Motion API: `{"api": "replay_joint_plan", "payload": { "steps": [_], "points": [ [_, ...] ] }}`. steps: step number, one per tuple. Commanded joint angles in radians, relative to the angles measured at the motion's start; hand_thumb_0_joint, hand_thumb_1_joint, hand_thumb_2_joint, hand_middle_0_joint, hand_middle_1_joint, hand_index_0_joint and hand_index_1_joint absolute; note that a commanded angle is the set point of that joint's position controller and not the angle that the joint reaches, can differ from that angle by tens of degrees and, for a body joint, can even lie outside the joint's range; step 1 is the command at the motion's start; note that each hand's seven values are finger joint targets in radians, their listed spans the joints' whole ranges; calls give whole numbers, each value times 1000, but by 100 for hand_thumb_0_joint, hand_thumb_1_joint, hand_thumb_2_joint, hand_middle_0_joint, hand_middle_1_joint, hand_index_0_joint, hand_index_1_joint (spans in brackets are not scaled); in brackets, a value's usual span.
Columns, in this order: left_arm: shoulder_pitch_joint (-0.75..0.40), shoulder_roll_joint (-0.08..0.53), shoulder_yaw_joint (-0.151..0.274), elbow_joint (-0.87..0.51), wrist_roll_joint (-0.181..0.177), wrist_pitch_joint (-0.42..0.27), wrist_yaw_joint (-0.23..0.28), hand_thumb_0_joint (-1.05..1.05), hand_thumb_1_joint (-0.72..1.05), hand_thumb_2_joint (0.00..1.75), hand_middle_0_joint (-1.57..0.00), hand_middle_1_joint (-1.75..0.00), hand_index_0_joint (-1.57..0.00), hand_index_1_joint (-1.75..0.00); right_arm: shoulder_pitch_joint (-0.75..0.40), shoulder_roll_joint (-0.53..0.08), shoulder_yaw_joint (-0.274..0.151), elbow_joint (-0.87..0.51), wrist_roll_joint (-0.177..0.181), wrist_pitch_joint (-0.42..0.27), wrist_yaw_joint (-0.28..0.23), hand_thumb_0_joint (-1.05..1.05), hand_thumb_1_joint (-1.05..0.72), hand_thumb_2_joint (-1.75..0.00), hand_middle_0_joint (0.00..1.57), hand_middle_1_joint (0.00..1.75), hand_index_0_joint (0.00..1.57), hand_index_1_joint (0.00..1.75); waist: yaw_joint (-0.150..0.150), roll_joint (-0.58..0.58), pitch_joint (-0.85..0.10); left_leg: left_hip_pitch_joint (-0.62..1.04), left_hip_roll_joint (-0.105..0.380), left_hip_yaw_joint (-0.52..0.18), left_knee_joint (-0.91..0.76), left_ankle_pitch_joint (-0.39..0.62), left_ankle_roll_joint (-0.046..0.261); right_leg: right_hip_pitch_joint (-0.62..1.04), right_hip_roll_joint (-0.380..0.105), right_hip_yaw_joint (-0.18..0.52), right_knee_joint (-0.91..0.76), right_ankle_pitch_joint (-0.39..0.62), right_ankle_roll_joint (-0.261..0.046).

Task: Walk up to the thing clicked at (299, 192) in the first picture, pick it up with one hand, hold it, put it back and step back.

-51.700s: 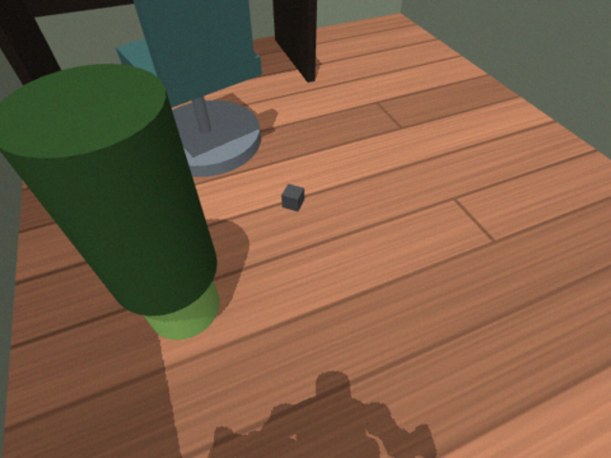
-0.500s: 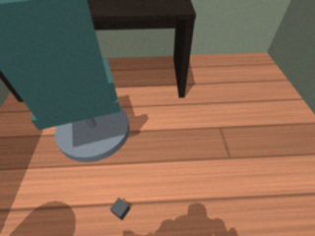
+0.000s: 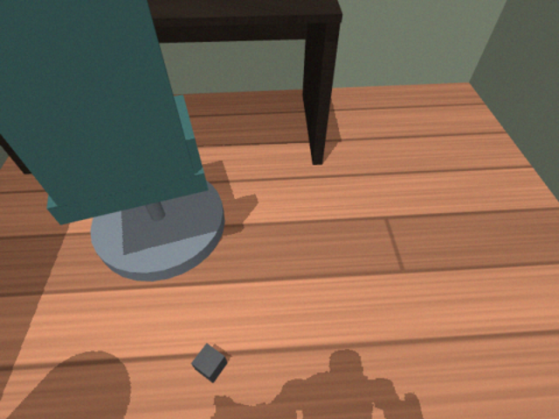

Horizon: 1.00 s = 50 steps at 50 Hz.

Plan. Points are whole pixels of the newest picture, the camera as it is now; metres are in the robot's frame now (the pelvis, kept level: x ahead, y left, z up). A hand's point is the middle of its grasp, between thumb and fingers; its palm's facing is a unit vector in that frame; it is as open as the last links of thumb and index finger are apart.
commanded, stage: step back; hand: left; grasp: from above
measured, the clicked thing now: (209, 363) +0.40 +0.24 -0.74
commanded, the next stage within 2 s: none
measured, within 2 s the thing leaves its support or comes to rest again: neither
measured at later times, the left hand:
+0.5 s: hand out of the picture +0.00 +0.25 -0.15, palm faces -0.05 -0.91 -0.42, open 7.4 cm
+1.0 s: hand out of the picture -0.13 +0.30 -0.18, palm faces -0.03 -0.92 -0.38, open 7.4 cm
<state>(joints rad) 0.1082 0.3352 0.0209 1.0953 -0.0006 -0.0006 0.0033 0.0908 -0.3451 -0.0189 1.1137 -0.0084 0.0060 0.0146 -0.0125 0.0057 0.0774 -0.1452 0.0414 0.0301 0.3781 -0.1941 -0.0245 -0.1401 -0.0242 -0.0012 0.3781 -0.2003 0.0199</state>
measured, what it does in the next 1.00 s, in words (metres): walks backwards: left foot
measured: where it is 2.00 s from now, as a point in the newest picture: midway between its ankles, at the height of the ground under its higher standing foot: outside the picture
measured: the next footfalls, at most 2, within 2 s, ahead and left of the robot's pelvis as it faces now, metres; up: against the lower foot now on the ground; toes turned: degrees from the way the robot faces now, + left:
left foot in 0.68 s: -0.12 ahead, +0.12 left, +0.00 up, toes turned +0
right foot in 1.14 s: -0.25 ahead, -0.11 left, +0.00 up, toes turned -1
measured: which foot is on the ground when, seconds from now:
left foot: down 0.00-0.28, up 0.30-0.66, down 0.68-1.00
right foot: down 0.00-0.70, up 0.72-1.00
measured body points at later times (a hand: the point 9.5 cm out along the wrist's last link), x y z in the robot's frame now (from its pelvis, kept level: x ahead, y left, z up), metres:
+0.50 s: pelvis -0.09 -0.02 -0.01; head -0.01 -0.04 +0.43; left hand +0.00 +0.29 -0.13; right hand +0.02 -0.33 -0.16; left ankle -0.12 +0.12 -0.66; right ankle -0.04 -0.12 -0.75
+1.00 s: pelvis -0.22 +0.03 -0.01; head -0.15 +0.05 +0.43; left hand -0.13 +0.35 -0.15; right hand -0.09 -0.29 -0.11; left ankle -0.16 +0.12 -0.75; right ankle -0.27 -0.13 -0.67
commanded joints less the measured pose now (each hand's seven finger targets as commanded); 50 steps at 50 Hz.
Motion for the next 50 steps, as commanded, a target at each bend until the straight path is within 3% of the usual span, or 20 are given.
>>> {"api": "replay_joint_plan", "payload": {
  "steps": [1,8,11,13,14,15,16,17,20,27,31,33,34,35,36,37,39,41,46,50],
  "points": [
    [-26,269,71,-112,-10,-10,21,0,90,90,-20,-30,-20,-30,-8,-243,-61,-95,20,2,-16,0,-90,-90,20,30,20,30,-10,-18,-126,11,83,-75,82,335,77,-28,-97,91,68,387,-79],
    [14,235,66,-168,7,24,10,0,90,90,-20,-30,-20,-30,-55,-297,-96,-180,9,22,-14,0,-90,-90,20,30,20,30,0,135,-168,-100,211,-199,31,232,215,-79,30,1,372,-24,-62],
    [122,232,76,-164,14,33,3,0,90,90,-20,-30,-20,-30,-110,-304,-104,-241,0,28,-13,0,-90,-90,20,30,20,30,51,205,-183,-164,263,-216,88,244,248,-57,34,17,413,-221,-72],
    [149,254,89,-159,16,25,2,0,90,90,-20,-30,-20,-30,-141,-274,-97,-262,4,40,-11,0,-90,-90,20,30,20,30,73,101,-152,-225,145,-134,267,131,167,-40,-28,99,242,-13,-95],
    [126,309,100,-179,26,13,4,0,90,90,-20,-30,-20,-30,-130,-218,-83,-273,18,47,-13,0,-90,-90,20,30,20,30,72,-121,-93,-287,-43,-45,497,-56,70,-87,-200,342,-1,215,-130],
    [79,373,114,-210,32,4,12,0,90,90,-20,-30,-20,-30,-117,-182,-69,-276,17,55,-25,0,-90,-90,20,30,20,30,61,-208,-34,-384,-174,-123,635,-406,44,-104,-304,490,-66,378,-188],
    [27,395,118,-242,38,0,18,0,90,90,-20,-30,-20,-30,-47,-196,-75,-255,11,61,-35,0,-90,-90,20,30,20,30,40,-189,-34,-356,-159,-193,759,-476,41,-176,-364,522,-58,395,-275],
    [-5,392,119,-255,39,-2,23,0,90,90,-20,-30,-20,-30,-10,-220,-85,-237,7,62,-38,0,-90,-90,20,30,20,30,22,-181,-25,-317,-142,-222,832,-445,46,-251,-353,517,-63,313,-286],
    [-119,295,104,-294,39,-3,26,0,90,90,-20,-30,-20,-30,96,-245,-88,-197,33,52,-32,0,-90,-90,20,30,20,30,-41,-149,-102,-319,-165,-217,857,-280,29,-110,-177,249,10,255,-200],
    [74,264,115,-302,29,11,46,0,90,90,-20,-30,-20,-30,22,-242,-58,-263,1,31,-48,0,-90,-90,20,30,20,30,87,-171,-182,-407,-99,-170,598,-333,-6,208,-256,269,116,473,-270],
    [9,288,119,-337,20,25,40,0,90,90,-20,-30,-20,-30,131,-235,-66,-233,-13,24,-40,0,-90,-90,20,30,20,30,29,-226,-182,-206,-56,-93,284,-263,35,91,-241,224,165,432,-212],
    [-18,297,110,-348,11,36,30,0,90,90,-20,-30,-20,-30,193,-226,-78,-203,-19,19,-31,0,-90,-90,20,30,20,30,-12,-165,-175,-40,-74,-21,77,-27,49,-45,-190,165,206,281,-155],
    [-3,260,100,-356,12,42,27,0,90,90,-20,-30,-20,-30,168,-262,-93,-217,-34,19,-29,0,-90,-90,20,30,20,30,-5,-56,-154,-4,1,-153,28,13,73,-162,-126,132,262,123,-108],
    [-14,217,92,-369,6,41,27,0,90,90,-20,-30,-20,-30,144,-350,-111,-234,-47,19,-24,0,-90,-90,20,30,20,30,-9,210,-128,14,219,-459,-47,114,159,-341,41,33,446,-208,-50],
    [-81,251,110,-369,16,42,43,0,90,90,-20,-30,-20,-30,89,-421,-120,-257,-41,21,-17,0,-90,-90,20,30,20,30,-49,265,-79,-173,319,-551,-95,116,282,-321,130,107,654,-470,-25],
    [-83,260,114,-355,28,42,47,0,90,90,-20,-30,-20,-30,43,-415,-124,-273,-38,14,-24,0,-90,-90,20,30,20,30,-47,264,-51,-244,361,-615,-120,81,344,-292,128,185,809,-456,-25],
    [-10,248,113,-313,10,42,38,0,90,90,-20,-30,-20,-30,-31,-304,-90,-298,-44,7,-30,0,-90,-90,20,30,20,30,19,128,-23,-174,214,-346,-34,262,246,-352,149,223,907,-337,-33],
    [78,232,113,-295,1,43,35,0,90,90,-20,-30,-20,-30,-42,-257,-82,-304,-35,6,-38,0,-90,-90,20,30,20,30,63,108,-41,-62,145,-242,8,326,169,-416,160,217,913,-263,-40],
    [74,210,103,-318,15,25,36,0,90,90,-20,-30,-20,-30,71,-237,-89,-300,-9,6,-45,0,-90,-90,20,30,20,30,-13,132,-125,214,203,-250,98,479,264,-439,115,178,740,-290,29],
    [73,215,100,-324,13,20,30,0,90,90,-20,-30,-20,-30,72,-267,-97,-320,-14,13,-42,0,-90,-90,20,30,20,30,-35,154,-140,169,227,-245,99,420,282,-318,72,120,528,-322,31]
  ]
}}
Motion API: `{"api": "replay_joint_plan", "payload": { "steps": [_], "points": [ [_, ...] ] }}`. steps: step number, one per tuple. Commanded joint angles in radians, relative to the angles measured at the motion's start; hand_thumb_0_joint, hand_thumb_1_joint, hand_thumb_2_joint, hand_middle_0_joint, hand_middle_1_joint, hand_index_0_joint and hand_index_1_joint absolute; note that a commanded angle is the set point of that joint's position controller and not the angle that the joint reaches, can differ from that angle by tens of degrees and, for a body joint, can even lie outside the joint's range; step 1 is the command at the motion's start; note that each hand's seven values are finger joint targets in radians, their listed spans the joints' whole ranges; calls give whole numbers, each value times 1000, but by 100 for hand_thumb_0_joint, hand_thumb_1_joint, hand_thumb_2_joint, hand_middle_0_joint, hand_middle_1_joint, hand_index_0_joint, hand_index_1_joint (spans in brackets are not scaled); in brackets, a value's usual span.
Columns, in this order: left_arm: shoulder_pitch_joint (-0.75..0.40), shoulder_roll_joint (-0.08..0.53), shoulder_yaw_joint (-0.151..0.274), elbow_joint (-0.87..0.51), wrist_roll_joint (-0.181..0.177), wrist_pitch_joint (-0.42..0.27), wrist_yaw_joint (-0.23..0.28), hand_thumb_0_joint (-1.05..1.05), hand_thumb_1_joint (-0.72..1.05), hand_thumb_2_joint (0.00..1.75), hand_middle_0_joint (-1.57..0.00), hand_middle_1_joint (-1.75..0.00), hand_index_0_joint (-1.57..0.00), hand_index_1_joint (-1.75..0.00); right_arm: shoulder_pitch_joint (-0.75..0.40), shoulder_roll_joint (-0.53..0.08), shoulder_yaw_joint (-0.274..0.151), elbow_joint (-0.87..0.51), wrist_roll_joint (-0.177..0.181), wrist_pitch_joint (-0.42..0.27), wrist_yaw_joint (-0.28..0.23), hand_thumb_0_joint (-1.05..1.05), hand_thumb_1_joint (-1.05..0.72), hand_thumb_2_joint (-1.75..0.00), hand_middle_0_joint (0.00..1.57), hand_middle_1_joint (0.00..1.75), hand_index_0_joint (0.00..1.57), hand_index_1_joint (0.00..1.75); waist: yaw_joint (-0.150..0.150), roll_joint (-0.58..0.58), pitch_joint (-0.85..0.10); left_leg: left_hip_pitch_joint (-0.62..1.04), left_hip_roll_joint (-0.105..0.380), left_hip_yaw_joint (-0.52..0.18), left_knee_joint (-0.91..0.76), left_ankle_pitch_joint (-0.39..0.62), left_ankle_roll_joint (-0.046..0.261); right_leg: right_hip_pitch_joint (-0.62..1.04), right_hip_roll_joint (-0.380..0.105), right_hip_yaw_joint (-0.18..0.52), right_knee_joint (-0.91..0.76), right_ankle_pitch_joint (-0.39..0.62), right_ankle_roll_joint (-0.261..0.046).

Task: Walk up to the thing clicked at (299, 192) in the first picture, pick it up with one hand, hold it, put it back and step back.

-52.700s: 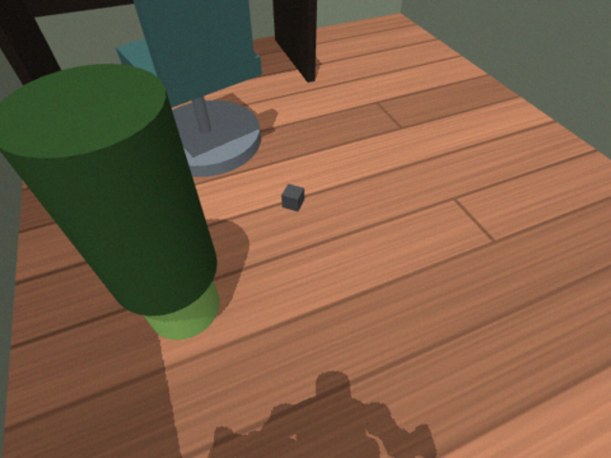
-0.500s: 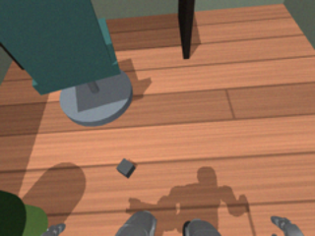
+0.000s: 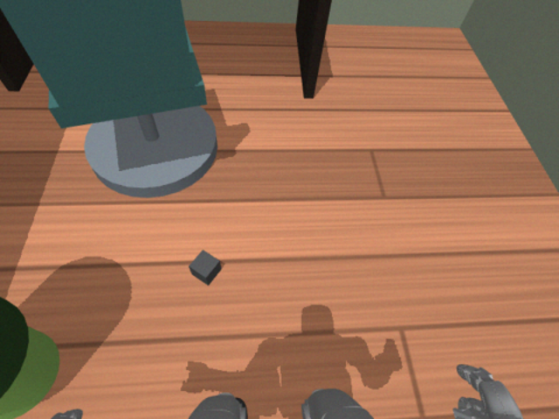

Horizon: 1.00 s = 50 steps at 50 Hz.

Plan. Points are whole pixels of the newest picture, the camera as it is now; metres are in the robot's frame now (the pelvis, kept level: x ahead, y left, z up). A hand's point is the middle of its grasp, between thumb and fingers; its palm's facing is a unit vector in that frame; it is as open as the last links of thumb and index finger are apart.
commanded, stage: step back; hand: left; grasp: from above
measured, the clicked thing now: (205, 267) +0.61 +0.24 -0.73
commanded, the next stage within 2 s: none
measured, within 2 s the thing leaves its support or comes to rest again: neither
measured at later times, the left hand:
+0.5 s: hand out of the picture -0.02 +0.26 -0.14, palm faces +0.01 -0.91 -0.41, open 7.4 cm
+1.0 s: hand out of the picture -0.27 +0.23 -0.15, palm faces -0.04 -0.92 -0.40, open 7.4 cm
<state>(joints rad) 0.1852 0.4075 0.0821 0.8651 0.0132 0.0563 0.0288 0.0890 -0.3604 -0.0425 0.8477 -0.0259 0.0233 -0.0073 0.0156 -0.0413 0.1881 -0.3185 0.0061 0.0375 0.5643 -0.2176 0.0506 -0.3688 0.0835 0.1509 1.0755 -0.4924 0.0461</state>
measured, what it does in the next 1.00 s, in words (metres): walks backwards: right foot, then left foot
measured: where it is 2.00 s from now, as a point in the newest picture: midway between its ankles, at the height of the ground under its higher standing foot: outside the picture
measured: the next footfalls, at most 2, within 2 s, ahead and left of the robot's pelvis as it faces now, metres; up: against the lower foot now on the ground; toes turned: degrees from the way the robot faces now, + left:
right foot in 0.14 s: -0.03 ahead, -0.14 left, +0.00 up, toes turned +1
left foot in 0.50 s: -0.16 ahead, +0.11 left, +0.00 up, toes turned +0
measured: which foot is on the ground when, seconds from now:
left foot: down 0.00-0.18, up 0.20-0.48, down 0.50-0.92, up 0.94-1.00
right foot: up 0.00-0.12, down 0.14-0.54, up 0.56-0.86, down 0.88-1.00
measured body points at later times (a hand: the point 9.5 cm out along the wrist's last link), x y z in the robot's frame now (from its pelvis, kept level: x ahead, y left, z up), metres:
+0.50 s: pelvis -0.17 -0.01 -0.01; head -0.10 -0.01 +0.43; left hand -0.02 +0.30 -0.11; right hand -0.12 -0.34 -0.14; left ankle -0.20 +0.11 -0.74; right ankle -0.07 -0.14 -0.73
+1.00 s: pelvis -0.33 -0.04 -0.01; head -0.28 -0.05 +0.44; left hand -0.27 +0.28 -0.12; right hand -0.19 -0.35 -0.12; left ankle -0.26 +0.10 -0.69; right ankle -0.34 -0.16 -0.73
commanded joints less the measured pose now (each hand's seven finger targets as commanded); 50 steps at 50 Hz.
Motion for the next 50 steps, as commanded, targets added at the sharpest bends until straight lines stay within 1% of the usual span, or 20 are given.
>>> {"api": "replay_joint_plan", "payload": {
  "steps": [1,6,7,8,9,10,14,21,25,27,28,32,38,42,44,45,46,47,48,50],
  "points": [
    [20,140,38,-87,0,-38,3,0,90,90,-20,-30,-20,-30,56,-257,-75,-61,3,-1,-18,0,-90,-90,20,30,20,30,-51,218,-266,334,264,-246,-76,419,191,-51,-59,-53,-253,-12,-5],
    [178,150,46,-7,15,-46,-10,0,90,90,-20,-30,-20,-30,-34,-288,-81,-85,17,19,-8,0,-90,-90,20,30,20,30,22,197,-304,100,236,-233,-44,140,109,220,-66,-138,-607,248,-60],
    [175,183,57,-10,25,-48,-10,0,90,90,-20,-30,-20,-30,-32,-263,-74,-85,22,20,-5,0,-90,-90,20,30,20,30,23,124,-285,7,194,-218,-16,28,55,247,-96,-57,-625,247,-91],
    [159,231,72,-25,36,-50,-12,0,90,90,-20,-30,-20,-30,-30,-226,-66,-92,24,20,-2,0,-90,-90,20,30,20,30,22,-53,-230,-147,75,-160,121,-174,-6,222,-248,195,-702,166,-155],
    [56,334,88,-69,33,-44,-16,0,90,90,-20,-30,-20,-30,-69,-203,-69,-93,26,23,-13,0,-90,-90,20,30,20,30,57,-291,-148,-135,-102,-86,399,-377,-56,-30,-445,419,-840,78,-314],
    [-56,346,91,-121,40,-49,-10,0,90,90,-20,-30,-20,-30,-41,-243,-85,-81,15,29,-19,0,-90,-90,20,30,20,30,30,-287,-68,-80,-68,-205,596,-384,-71,-203,-518,494,-881,56,-365],
    [-147,200,69,-151,27,-51,0,0,90,90,-20,-30,-20,-30,101,-208,-63,-10,29,17,-13,0,-90,-90,20,30,20,30,-48,-112,-106,-124,-154,-202,641,-205,-62,-27,-253,56,-733,337,-195],
    [-24,184,69,-159,31,-26,5,0,90,90,-20,-30,-20,-30,126,-194,-48,-35,11,-9,-26,0,-90,-90,20,30,20,30,35,-178,-242,-131,-29,-117,156,-300,-77,357,-326,87,-595,509,-237],
    [-43,179,46,-169,8,5,-6,0,90,90,-20,-30,-20,-30,225,-216,-72,18,-10,-17,-23,0,-90,-90,20,30,20,30,-9,-91,-266,130,-9,-104,-202,54,-33,173,-240,15,-440,468,-140],
    [-112,156,44,-192,0,1,-3,0,90,90,-20,-30,-20,-30,143,-391,-105,-19,-28,-13,-9,0,-90,-90,20,30,20,30,-28,293,-207,93,339,-541,-259,190,156,-112,-5,-126,-147,-93,-55],
    [-179,185,61,-195,14,-2,8,0,90,90,-20,-30,-20,-30,119,-423,-113,-37,-29,-17,-12,0,-90,-90,20,30,20,30,-80,327,-167,-75,422,-655,-301,174,268,-49,-19,10,46,-164,-44],
    [-29,166,57,-121,-9,3,-7,0,90,90,-20,-30,-20,-30,16,-258,-65,-61,-20,-30,-29,0,-90,-90,20,30,20,30,35,150,-160,42,203,-258,-144,419,135,-120,33,56,211,15,-63],
    [-30,142,41,-128,9,-17,-7,0,90,90,-20,-30,-20,-30,115,-261,-75,-65,-7,-16,-27,0,-90,-90,20,30,20,30,-44,212,-235,312,239,-269,-72,432,199,-129,-22,-24,-112,-30,0],
    [33,141,37,-78,13,-33,-11,0,90,90,-20,-30,-20,-30,66,-289,-80,-82,-4,7,-20,0,-90,-90,20,30,20,30,-25,251,-294,238,221,-246,-3,356,156,60,-63,-120,-508,98,-23],
    [105,145,37,-31,22,-38,-13,0,90,90,-20,-30,-20,-30,23,-286,-76,-89,9,19,-17,0,-90,-90,20,30,20,30,11,219,-317,150,186,-213,49,264,98,191,-52,-144,-707,279,-55],
    [104,192,53,-31,32,-41,-14,0,90,90,-20,-30,-20,-30,22,-256,-64,-95,14,20,-13,0,-90,-90,20,30,20,30,11,141,-308,19,144,-208,83,125,54,248,-113,-24,-675,299,-80],
    [90,266,75,-46,37,-41,-17,0,90,90,-20,-30,-20,-30,21,-205,-53,-114,19,15,-14,0,-90,-90,20,30,20,30,12,-83,-270,-174,-13,-156,223,-141,-7,262,-287,219,-690,333,-150],
    [-2,371,92,-85,40,-34,-17,0,90,90,-20,-30,-20,-30,-11,-212,-64,-117,16,18,-37,0,-90,-90,20,30,20,30,57,-293,-215,-153,-89,-116,459,-416,-47,27,-477,403,-765,360,-327],
    [-60,345,86,-108,33,-37,-13,0,90,90,-20,-30,-20,-30,0,-245,-80,-101,17,20,-41,0,-90,-90,20,30,20,30,32,-252,-142,-96,-49,-201,589,-419,-55,-124,-507,420,-792,346,-343],
    [-111,241,56,-131,28,-43,-7,0,90,90,-20,-30,-20,-30,48,-252,-70,-62,24,21,-29,0,-90,-90,20,30,20,30,-21,-83,-121,-102,-106,-210,622,-301,-43,-43,-340,151,-705,482,-251]
  ]
}}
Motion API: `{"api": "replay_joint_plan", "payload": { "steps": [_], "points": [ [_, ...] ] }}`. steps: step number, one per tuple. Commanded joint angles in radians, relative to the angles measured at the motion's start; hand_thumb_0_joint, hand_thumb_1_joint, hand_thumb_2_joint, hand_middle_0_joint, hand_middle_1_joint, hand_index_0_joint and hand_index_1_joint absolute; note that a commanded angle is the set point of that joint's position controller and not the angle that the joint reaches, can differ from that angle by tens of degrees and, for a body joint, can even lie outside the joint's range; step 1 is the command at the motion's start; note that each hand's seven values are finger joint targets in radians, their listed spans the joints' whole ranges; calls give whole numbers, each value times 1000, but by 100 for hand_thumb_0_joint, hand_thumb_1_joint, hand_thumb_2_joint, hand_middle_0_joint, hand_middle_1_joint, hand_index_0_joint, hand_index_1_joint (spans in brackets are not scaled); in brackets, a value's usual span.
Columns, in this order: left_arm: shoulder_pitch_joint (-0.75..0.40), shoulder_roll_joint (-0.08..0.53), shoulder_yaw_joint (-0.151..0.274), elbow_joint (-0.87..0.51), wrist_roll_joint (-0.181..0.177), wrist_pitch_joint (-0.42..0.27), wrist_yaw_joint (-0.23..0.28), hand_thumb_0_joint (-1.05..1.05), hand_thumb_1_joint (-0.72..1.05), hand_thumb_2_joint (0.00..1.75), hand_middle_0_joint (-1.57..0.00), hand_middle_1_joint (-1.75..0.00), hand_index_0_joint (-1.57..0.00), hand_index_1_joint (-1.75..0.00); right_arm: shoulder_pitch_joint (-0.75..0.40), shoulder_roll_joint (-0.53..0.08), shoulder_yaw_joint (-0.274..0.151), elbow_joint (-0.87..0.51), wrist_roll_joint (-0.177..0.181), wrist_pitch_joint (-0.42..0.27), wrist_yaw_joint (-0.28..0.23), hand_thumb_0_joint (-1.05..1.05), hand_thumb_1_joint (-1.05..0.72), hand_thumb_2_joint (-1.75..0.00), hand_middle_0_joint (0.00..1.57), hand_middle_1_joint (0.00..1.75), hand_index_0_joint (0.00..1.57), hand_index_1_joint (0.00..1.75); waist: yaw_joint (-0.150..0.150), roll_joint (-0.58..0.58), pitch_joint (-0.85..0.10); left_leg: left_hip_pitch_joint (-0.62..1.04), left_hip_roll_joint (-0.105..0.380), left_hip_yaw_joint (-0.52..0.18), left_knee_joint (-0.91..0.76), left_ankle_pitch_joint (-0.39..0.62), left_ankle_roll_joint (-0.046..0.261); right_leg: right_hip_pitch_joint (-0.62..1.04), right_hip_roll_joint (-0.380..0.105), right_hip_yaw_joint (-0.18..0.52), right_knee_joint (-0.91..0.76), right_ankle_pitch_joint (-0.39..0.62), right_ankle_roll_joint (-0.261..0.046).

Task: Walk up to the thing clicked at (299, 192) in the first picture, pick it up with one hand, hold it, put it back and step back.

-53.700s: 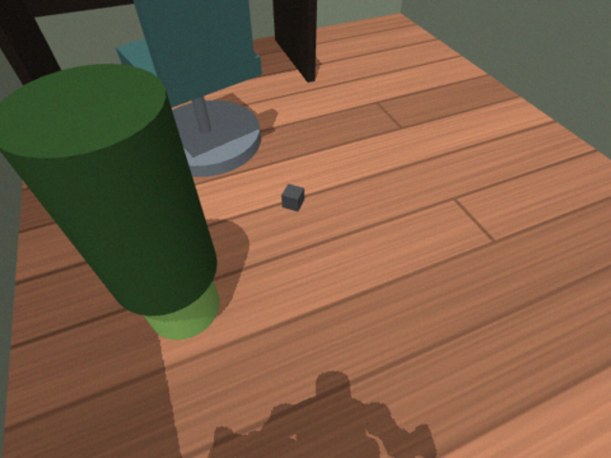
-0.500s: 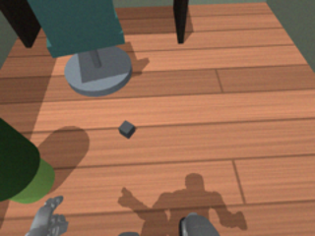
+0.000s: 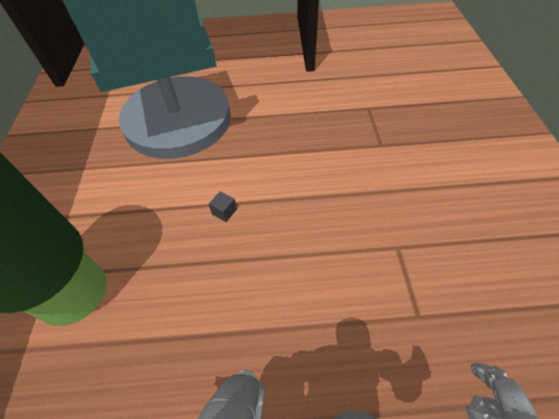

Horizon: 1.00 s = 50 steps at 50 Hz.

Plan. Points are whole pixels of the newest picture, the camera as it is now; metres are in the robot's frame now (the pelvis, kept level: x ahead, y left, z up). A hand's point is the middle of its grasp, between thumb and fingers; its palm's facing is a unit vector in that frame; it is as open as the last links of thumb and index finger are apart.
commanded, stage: step back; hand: left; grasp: from above
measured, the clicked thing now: (223, 206) +0.93 +0.31 -0.72
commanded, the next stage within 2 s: stand in 1.22 s
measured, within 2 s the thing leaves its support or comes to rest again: neither
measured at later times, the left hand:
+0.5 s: hand out of the picture -0.06 +0.26 -0.15, palm faces +0.05 -0.93 -0.36, open 7.4 cm
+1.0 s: hand out of the picture +0.00 +0.29 -0.15, palm faces +0.04 -0.93 -0.37, open 7.4 cm
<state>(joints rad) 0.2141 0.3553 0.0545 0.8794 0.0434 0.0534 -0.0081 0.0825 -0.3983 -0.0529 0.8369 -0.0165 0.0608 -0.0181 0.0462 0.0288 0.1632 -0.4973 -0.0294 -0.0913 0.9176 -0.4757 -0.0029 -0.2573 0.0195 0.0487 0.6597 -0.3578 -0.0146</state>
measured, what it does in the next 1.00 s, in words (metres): steps on the spot: left foot, then left foot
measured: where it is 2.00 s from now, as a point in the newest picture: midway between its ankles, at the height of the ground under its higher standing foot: outside the picture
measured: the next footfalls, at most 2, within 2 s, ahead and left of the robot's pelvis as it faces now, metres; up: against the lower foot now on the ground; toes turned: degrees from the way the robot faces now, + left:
left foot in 0.22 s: -0.05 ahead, +0.12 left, +0.00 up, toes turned +3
left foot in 0.76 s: -0.02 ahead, +0.14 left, +0.00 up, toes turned +6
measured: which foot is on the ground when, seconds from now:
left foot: up 0.00-0.20, down 0.22-0.52, up 0.54-0.74, down 0.76-1.00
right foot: down 0.00-1.00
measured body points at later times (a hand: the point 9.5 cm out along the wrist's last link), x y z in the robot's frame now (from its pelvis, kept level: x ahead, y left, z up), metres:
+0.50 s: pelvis -0.10 -0.01 +0.01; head -0.08 +0.00 +0.46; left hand -0.07 +0.31 -0.12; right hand +0.01 -0.31 -0.11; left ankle -0.09 +0.11 -0.72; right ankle -0.09 -0.14 -0.72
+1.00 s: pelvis -0.06 +0.01 +0.01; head -0.03 +0.02 +0.45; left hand +0.00 +0.33 -0.12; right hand +0.05 -0.28 -0.11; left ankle -0.06 +0.14 -0.72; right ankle -0.05 -0.13 -0.72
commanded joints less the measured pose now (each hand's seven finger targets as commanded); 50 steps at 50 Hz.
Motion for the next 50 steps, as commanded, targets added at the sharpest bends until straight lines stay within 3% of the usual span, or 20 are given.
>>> {"api": "replay_joint_plan", "payload": {
  "steps": [1,6,10,11,12,14,17,21,24,25,26,28,31,38,39,40,41,42,46,50],
  "points": [
    [-142,262,82,-143,-2,-39,32,0,90,90,-20,-30,-20,-30,64,-183,-46,-44,16,-21,-19,0,-90,-90,20,30,20,30,-56,-159,-108,26,-91,-64,256,-19,9,-81,-229,171,-231,449,-157],
    [-25,245,89,-126,15,-43,36,0,90,90,-20,-30,-20,-30,83,-147,-28,-39,3,-53,-16,0,-90,-90,20,30,20,30,18,-212,-207,-17,-36,21,-64,-32,-24,218,-214,167,-185,280,-167],
    [-61,272,81,-124,-4,-25,20,0,90,90,-20,-30,-20,-30,182,-142,-48,27,-17,-75,-11,0,-90,-90,20,30,20,30,-33,-212,-235,324,1,79,-597,166,19,73,-232,155,-80,174,-127],
    [-12,222,61,-119,-7,-20,16,0,90,90,-20,-30,-20,-30,172,-165,-61,39,-30,-79,-12,0,-90,-90,20,30,20,30,-15,-115,-228,450,40,-34,-616,183,37,-85,-173,111,3,98,-77],
    [32,160,44,-110,-18,-20,13,0,90,90,-20,-30,-20,-30,132,-220,-73,26,-47,-82,-13,0,-90,-90,20,30,20,30,5,87,-211,519,227,-314,-669,72,92,-290,-62,20,151,-130,-23],
    [-120,268,70,-99,-7,-29,22,0,90,90,-20,-30,-20,-30,46,-326,-82,-3,-34,-85,-2,0,-90,-90,20,30,20,30,-67,135,-79,49,419,-511,-756,-317,257,-151,-75,57,286,-220,7],
    [-38,229,64,-45,-26,-40,-7,0,90,90,-20,-30,-20,-30,-37,-185,-40,-8,-36,-104,-1,0,-90,-90,20,30,20,30,2,111,-53,116,210,-162,-661,-56,140,-100,-44,37,215,-52,-5],
    [-57,207,59,-30,-18,-59,-15,0,90,90,-20,-30,-20,-30,46,-216,-61,27,-36,-93,14,0,-90,-90,20,30,20,30,-53,157,-73,182,203,-166,-649,-158,134,-35,-24,-46,-28,-103,12],
    [24,199,59,27,-6,-92,5,0,90,90,-20,-30,-20,-30,53,-184,-55,25,-23,-71,22,0,-90,-90,20,30,20,30,-15,96,-136,177,153,-63,-479,-57,105,160,4,-68,-323,40,-14],
    [65,226,68,45,3,-104,14,0,90,90,-20,-30,-20,-30,51,-152,-49,16,-18,-70,22,0,-90,-90,20,30,20,30,1,25,-175,103,121,-31,-348,14,81,273,-53,42,-338,49,-31],
    [98,287,86,50,13,-112,22,0,90,90,-20,-30,-20,-30,43,-102,-34,-5,-10,-75,25,0,-90,-90,20,30,20,30,20,-154,-182,-77,13,42,-166,0,22,344,-216,335,-398,-80,-97],
    [-48,367,102,0,9,-112,21,0,90,90,-20,-30,-20,-30,70,-176,-59,21,-20,-78,15,0,-90,-90,20,30,20,30,-9,-152,-72,-1,65,-36,-16,-74,5,38,-433,526,-447,-318,-241],
    [-47,279,76,3,-2,-123,20,0,90,90,-20,-30,-20,-30,70,-161,-59,42,-15,-89,31,0,-90,-90,20,30,20,30,-21,-132,-67,23,65,8,-103,2,10,68,-301,287,-400,-126,-176],
    [-69,235,30,-4,-18,-97,6,0,90,90,-20,-30,-20,-30,136,-133,-62,92,-21,-107,26,0,-90,-90,20,30,20,30,-71,-130,-149,412,17,116,-492,284,0,-82,-165,27,-143,243,-79],
    [-61,192,18,-13,-21,-93,7,0,90,90,-20,-30,-20,-30,171,-169,-73,103,-26,-112,16,0,-90,-90,20,30,20,30,-86,-41,-197,482,107,-1,-543,290,22,-120,-115,-20,-15,240,-50],
    [-45,137,2,-19,-36,-87,7,0,90,90,-20,-30,-20,-30,163,-223,-77,91,-29,-120,9,0,-90,-90,20,30,20,30,-71,124,-222,506,307,-298,-634,269,92,-217,-21,-59,111,35,0],
    [-48,206,23,3,-34,-74,18,0,90,90,-20,-30,-20,-30,128,-279,-82,81,-24,-118,10,0,-90,-90,20,30,20,30,-71,92,-206,391,393,-379,-642,137,200,-178,-37,2,169,-210,-4],
    [-63,245,30,7,-31,-73,19,0,90,90,-20,-30,-20,-30,104,-286,-89,88,-18,-114,10,0,-90,-90,20,30,20,30,-70,78,-161,304,393,-362,-642,94,236,-136,-59,15,197,-234,-11],
    [11,209,27,47,-38,-82,13,0,90,90,-20,-30,-20,-30,29,-214,-60,76,-22,-120,9,0,-90,-90,20,30,20,30,-22,150,-159,318,274,-112,-540,409,147,-89,-74,-24,46,-114,-12],
    [19,208,39,80,-24,-98,28,0,90,90,-20,-30,-20,-30,-15,-164,-41,78,4,-97,7,0,-90,-90,20,30,20,30,0,93,-223,256,190,15,-374,604,62,160,-52,-27,-245,280,-9]
  ]
}}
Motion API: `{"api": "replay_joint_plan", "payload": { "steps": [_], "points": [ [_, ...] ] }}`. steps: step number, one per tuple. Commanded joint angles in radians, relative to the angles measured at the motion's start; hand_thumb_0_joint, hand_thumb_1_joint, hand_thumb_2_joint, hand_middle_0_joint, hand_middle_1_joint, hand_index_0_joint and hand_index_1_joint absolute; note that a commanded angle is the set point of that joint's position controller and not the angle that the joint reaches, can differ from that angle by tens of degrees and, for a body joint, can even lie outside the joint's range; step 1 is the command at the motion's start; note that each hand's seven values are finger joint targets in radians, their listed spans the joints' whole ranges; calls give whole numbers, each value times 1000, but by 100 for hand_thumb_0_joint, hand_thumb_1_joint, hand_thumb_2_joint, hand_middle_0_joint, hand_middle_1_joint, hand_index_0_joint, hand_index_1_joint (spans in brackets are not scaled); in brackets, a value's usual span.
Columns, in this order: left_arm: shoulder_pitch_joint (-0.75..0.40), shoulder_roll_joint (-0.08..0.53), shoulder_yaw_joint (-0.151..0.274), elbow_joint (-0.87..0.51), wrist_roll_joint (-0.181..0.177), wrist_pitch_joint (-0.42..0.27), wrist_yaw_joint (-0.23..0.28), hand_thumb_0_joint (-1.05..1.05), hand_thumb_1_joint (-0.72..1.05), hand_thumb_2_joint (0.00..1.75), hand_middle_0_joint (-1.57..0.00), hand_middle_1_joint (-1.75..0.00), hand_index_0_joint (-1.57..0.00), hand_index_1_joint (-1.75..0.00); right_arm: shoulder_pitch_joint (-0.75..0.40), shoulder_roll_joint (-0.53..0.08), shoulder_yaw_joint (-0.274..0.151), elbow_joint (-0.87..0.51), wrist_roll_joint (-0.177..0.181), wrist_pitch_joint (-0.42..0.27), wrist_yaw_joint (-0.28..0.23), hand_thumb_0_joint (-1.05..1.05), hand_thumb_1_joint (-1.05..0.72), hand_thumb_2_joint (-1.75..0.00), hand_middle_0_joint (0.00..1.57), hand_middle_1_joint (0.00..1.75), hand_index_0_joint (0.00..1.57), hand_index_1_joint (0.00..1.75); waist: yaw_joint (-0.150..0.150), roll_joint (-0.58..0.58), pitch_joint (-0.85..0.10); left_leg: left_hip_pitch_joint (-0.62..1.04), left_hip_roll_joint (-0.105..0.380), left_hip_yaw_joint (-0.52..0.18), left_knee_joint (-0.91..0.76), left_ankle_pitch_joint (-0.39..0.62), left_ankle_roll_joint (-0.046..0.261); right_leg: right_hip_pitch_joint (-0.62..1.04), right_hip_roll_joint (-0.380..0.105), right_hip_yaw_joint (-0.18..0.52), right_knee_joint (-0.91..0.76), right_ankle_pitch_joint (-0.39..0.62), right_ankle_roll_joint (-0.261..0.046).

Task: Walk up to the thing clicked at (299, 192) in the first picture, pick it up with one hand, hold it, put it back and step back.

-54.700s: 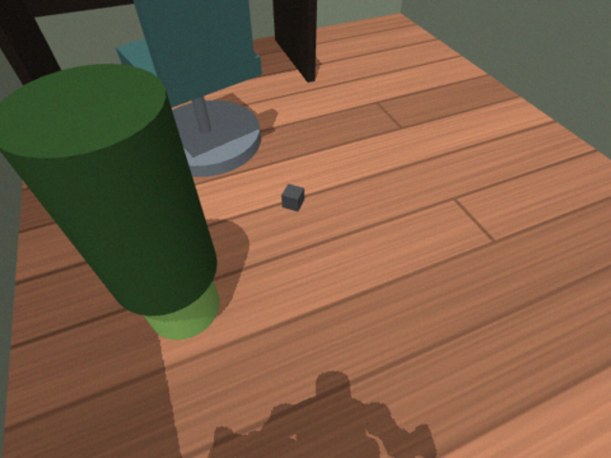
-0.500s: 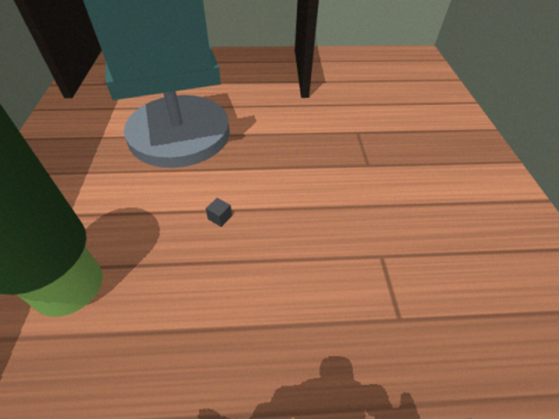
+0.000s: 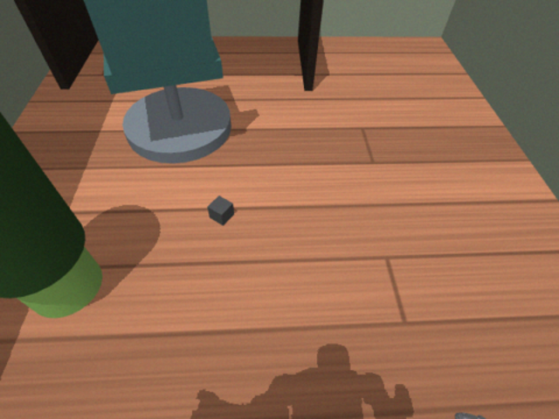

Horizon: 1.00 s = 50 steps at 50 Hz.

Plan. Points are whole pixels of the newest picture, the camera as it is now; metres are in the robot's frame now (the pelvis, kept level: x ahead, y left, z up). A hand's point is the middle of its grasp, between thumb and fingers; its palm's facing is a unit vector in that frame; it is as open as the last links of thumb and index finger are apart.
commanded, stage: step back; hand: left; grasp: from above
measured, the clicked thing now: (221, 210) +1.01 +0.24 -0.73
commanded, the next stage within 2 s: stand in 0.22 s
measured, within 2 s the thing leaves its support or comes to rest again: neither
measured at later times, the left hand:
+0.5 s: hand out of the picture +0.14 +0.24 -0.14, palm faces -0.04 -0.94 -0.33, open 7.4 cm
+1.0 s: hand out of the picture +0.05 +0.25 -0.14, palm faces -0.04 -0.94 -0.35, open 7.4 cm
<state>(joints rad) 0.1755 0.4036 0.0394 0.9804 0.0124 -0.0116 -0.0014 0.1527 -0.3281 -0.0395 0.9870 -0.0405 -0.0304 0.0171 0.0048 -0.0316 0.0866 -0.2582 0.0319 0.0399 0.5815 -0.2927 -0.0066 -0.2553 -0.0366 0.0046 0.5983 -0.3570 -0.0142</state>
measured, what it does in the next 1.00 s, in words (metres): stands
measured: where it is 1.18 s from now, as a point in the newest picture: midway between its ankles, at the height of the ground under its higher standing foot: outside the picture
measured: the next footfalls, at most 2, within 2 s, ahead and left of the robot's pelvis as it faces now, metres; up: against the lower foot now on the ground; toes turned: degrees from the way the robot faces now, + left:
none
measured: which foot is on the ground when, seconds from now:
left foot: down 0.00-1.00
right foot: down 0.00-1.00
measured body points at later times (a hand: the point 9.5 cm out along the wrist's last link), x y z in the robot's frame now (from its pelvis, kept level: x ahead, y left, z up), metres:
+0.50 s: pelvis +0.02 +0.00 +0.02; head +0.03 +0.00 +0.46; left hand +0.14 +0.29 -0.11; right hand +0.12 -0.31 -0.11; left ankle +0.01 +0.13 -0.73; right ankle +0.01 -0.14 -0.73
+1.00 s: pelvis -0.01 -0.01 +0.02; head -0.01 -0.01 +0.47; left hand +0.05 +0.30 -0.11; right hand +0.05 -0.31 -0.12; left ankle +0.01 +0.13 -0.73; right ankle +0.01 -0.14 -0.73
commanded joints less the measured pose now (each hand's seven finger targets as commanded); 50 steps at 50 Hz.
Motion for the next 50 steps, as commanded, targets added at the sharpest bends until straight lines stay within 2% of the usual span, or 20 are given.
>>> {"api": "replay_joint_plan", "payload": {
  "steps": [1,2,3,4,5,6,7,8,10,11,15,16,19,26,35,38,40,42,46,50],
  "points": [
    [67,195,61,-11,11,-36,27,0,90,90,-20,-30,-20,-30,-89,-213,-48,-78,37,-4,-30,0,-90,-90,20,30,20,30,38,68,-170,-47,87,-89,20,329,38,219,-55,107,-169,403,-32],
    [44,231,64,-25,11,-43,29,0,90,90,-20,-30,-20,-30,-85,-181,-36,-83,41,-1,-29,0,-90,-90,20,30,20,30,27,-6,-163,-103,39,-64,54,173,7,204,-151,246,-212,349,-72],
    [-34,271,63,-37,8,-39,23,0,90,90,-20,-30,-20,-30,-65,-180,-38,-60,36,7,-32,0,-90,-90,20,30,20,30,2,-61,-134,-16,12,-38,42,-69,-5,59,-240,297,-225,293,-148],
    [-112,253,55,-58,11,-35,18,0,90,90,-20,-30,-20,-30,-19,-193,-41,-26,25,6,-33,0,-90,-90,20,30,20,30,-37,-71,-119,57,29,-51,-30,-62,-5,15,-223,268,-193,286,-140],
    [-127,216,45,-64,7,-34,16,0,90,90,-20,-30,-20,-30,-10,-209,-44,-7,21,-2,-32,0,-90,-90,20,30,20,30,-45,-44,-138,107,50,-69,-103,51,8,14,-173,191,-160,351,-94],
    [-123,192,40,-62,0,-34,18,0,90,90,-20,-30,-20,-30,-30,-231,-47,0,20,-8,-32,0,-90,-90,20,30,20,30,-30,-27,-150,115,79,-95,-115,211,25,37,-116,121,-132,403,-47],
    [-102,181,37,-45,-3,-34,18,0,90,90,-20,-30,-20,-30,-65,-240,-46,1,24,-11,-30,0,-90,-90,20,30,20,30,-8,-19,-157,98,97,-108,-105,300,42,74,-79,78,-121,424,-27],
    [-86,182,35,-32,-2,-34,18,0,90,90,-20,-30,-20,-30,-85,-239,-43,3,27,-11,-29,0,-90,-90,20,30,20,30,6,-29,-161,95,100,-100,-89,350,50,98,-71,70,-126,454,-20],
    [-77,188,38,-17,-3,-35,22,0,90,90,-20,-30,-20,-30,-86,-228,-36,11,30,-10,-32,0,-90,-90,20,30,20,30,7,-29,-188,110,92,-66,-68,456,47,153,-79,76,-110,574,-23],
    [-78,158,17,6,-18,-32,17,0,90,90,-20,-30,-20,-30,-54,-229,-29,21,36,-10,-30,0,-90,-90,20,30,20,30,-12,5,-180,139,96,-97,-131,461,41,146,-93,89,-123,570,-22],
    [-108,154,11,17,-15,-25,18,0,90,90,-20,-30,-20,-30,-111,-236,-25,36,36,-8,-29,0,-90,-90,20,30,20,30,1,47,-167,165,102,-98,-170,475,31,163,-87,71,-167,535,-13],
    [-110,155,10,23,-14,-25,20,0,90,90,-20,-30,-20,-30,-109,-235,-25,39,39,-8,-30,0,-90,-90,20,30,20,30,-3,43,-189,183,104,-94,-172,495,30,189,-92,71,-175,565,-12],
    [-134,153,8,37,-11,-22,17,0,90,90,-20,-30,-20,-30,-114,-233,-17,51,38,-8,-28,0,-90,-90,20,30,20,30,-4,57,-169,186,110,-100,-219,462,24,194,-86,66,-202,493,-4],
    [-156,157,5,61,-4,-26,12,0,90,90,-20,-30,-20,-30,-140,-233,-15,65,36,-5,-25,0,-90,-90,20,30,20,30,-9,49,-162,212,109,-90,-262,381,19,195,-96,71,-270,456,3],
    [-152,163,2,84,-3,-29,9,0,90,90,-20,-30,-20,-30,-130,-230,-11,84,32,-1,-19,0,-90,-90,20,30,20,30,-13,25,-125,195,104,-90,-309,246,13,164,-94,78,-323,342,6],
    [-152,167,1,92,-1,-26,8,0,90,90,-20,-30,-20,-30,-128,-222,-9,89,30,2,-15,0,-90,-90,20,30,20,30,-14,22,-62,153,96,-100,-336,102,11,110,-86,83,-357,181,10],
    [-138,165,2,92,0,-25,6,0,90,90,-20,-30,-20,-30,-129,-232,-13,89,29,-1,-13,0,-90,-90,20,30,20,30,-7,31,-84,173,103,-105,-338,112,15,109,-88,84,-349,191,4],
    [-134,166,0,94,-2,-26,5,0,90,90,-20,-30,-20,-30,-118,-229,-12,96,28,1,-11,0,-90,-90,20,30,20,30,-9,29,-64,149,97,-105,-340,75,12,92,-85,88,-364,127,5],
    [-127,176,2,94,-2,-26,3,0,90,90,-20,-30,-20,-30,-108,-224,-12,97,27,-1,-11,0,-90,-90,20,30,20,30,-10,29,-85,152,99,-109,-342,82,14,99,-88,95,-351,144,1],
    [-101,176,2,99,0,-22,1,0,90,90,-20,-30,-20,-30,-94,-237,-17,101,27,2,-10,0,-90,-90,20,30,20,30,-6,22,-59,137,96,-117,-345,-7,19,51,-81,99,-359,54,0]
  ]
}}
